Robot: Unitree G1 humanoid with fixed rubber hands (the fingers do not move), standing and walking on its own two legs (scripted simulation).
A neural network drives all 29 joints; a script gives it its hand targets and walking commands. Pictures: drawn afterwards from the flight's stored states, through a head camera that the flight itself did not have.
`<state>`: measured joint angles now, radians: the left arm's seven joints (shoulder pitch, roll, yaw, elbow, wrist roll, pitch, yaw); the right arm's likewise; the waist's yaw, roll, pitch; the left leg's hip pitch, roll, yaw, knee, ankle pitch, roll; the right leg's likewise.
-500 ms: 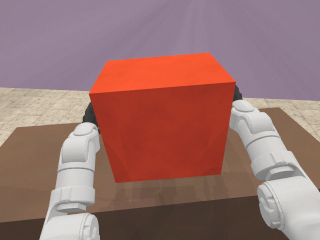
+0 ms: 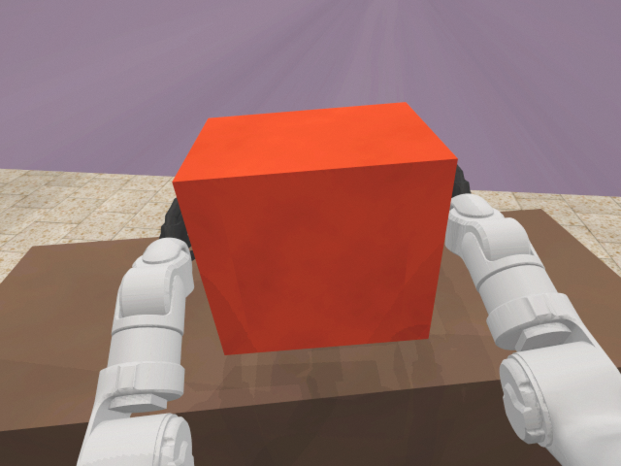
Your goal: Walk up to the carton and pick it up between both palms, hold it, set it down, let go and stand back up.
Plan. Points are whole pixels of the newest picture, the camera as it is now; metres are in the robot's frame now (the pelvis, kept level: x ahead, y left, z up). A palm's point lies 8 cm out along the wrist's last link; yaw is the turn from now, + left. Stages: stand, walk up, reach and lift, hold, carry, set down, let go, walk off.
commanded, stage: hold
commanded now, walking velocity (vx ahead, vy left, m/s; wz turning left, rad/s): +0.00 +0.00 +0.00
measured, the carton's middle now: (316, 226) +0.39 +0.00 +0.19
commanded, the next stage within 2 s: none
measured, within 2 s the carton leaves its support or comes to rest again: neither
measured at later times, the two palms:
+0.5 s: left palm (176, 247) +0.36 +0.18 +0.19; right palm (455, 205) +0.38 -0.18 +0.22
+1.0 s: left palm (175, 247) +0.36 +0.18 +0.19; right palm (454, 205) +0.38 -0.18 +0.22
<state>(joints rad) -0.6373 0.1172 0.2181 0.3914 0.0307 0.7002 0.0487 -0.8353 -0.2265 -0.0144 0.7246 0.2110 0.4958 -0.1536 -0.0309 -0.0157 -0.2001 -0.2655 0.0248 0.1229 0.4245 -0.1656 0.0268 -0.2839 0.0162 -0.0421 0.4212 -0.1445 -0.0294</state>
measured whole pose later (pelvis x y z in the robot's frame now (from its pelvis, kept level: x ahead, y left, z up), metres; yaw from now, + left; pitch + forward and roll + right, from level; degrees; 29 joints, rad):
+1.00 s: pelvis +0.00 +0.00 +0.00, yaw +0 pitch +0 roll +0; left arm -0.64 0.12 0.22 0.39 0.03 0.70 0.05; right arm -0.84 -0.23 -0.01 0.72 0.21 0.50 -0.15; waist -0.03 -0.01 -0.20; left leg -0.27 0.02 0.12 0.42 -0.16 0.03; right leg -0.28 0.02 -0.04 0.42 -0.14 -0.03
